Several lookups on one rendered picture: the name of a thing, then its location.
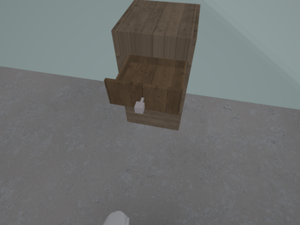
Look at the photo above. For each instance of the drawer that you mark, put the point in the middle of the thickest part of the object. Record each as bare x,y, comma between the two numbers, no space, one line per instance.
159,81

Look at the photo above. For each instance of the cabinet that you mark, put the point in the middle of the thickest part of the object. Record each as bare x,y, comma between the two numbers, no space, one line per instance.
158,29

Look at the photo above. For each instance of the handle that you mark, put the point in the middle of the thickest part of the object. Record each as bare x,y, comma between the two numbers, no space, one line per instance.
139,106

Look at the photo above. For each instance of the robot left thigh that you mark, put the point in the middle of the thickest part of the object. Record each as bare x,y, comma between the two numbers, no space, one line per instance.
116,218

